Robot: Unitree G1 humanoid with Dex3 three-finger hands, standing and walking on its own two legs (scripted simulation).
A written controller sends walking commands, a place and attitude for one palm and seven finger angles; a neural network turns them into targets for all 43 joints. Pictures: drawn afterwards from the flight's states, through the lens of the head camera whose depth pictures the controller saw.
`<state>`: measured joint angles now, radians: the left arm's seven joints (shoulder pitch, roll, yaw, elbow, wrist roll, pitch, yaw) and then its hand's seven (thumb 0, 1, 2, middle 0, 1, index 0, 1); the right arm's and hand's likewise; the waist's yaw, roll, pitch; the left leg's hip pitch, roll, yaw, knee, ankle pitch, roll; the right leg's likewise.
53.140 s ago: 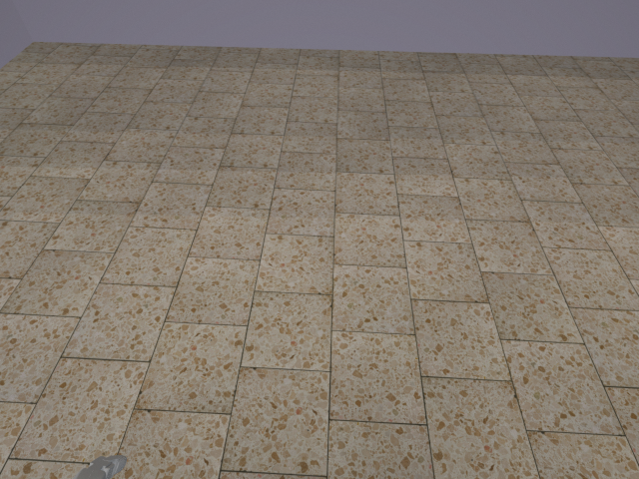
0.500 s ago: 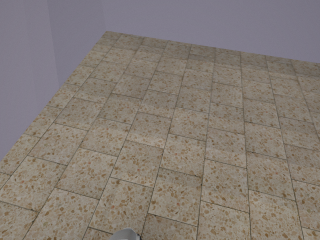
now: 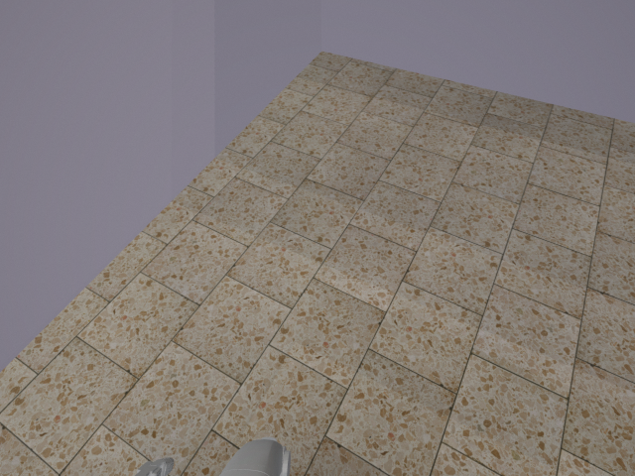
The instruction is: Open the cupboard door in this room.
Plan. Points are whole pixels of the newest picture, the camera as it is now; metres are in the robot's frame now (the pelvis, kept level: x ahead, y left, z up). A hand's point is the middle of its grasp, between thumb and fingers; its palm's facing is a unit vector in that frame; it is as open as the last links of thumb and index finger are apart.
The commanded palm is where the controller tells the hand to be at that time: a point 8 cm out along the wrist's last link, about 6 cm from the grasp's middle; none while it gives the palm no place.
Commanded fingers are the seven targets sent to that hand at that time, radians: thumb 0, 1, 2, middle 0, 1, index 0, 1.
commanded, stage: turn to face it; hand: left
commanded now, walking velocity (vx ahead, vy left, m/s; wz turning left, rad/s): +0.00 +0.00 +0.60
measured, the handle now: out of the picture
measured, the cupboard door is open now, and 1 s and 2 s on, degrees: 46 46 46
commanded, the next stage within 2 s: none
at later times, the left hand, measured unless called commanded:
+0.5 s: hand out of the picture +0.07 +0.23 -0.16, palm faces +0.31 -0.91 -0.27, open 7.4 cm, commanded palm none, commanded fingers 0.00 0.90 0.90 -0.20 -0.30 -0.20 -0.30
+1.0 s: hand out of the picture -0.03 +0.19 -0.19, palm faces +0.62 -0.75 -0.23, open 7.3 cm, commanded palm none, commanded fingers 0.00 0.90 0.90 -0.20 -0.30 -0.20 -0.30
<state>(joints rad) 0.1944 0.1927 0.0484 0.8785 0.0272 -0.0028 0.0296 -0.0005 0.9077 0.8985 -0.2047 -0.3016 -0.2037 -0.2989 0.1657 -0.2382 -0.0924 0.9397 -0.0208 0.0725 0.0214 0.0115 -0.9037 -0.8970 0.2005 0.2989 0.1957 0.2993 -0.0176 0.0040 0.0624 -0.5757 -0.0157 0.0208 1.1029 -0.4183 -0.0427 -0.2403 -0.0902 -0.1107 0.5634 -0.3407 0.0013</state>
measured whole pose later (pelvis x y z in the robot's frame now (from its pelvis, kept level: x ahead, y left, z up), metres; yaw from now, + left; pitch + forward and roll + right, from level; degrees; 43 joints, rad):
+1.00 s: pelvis +0.06 +0.00 -0.01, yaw +37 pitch +1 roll +0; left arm 0.23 0.25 0.07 0.92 0.02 0.06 0.02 0.00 0.91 0.90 -0.21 -0.30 -0.21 -0.30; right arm 0.10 -0.22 -0.06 0.89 -0.02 0.03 0.02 0.01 -0.90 -0.90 0.20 0.30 0.19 0.30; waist 0.01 -0.07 0.11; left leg -0.34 -0.01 0.06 0.66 -0.33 0.05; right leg -0.42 -0.14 -0.11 1.03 -0.55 0.08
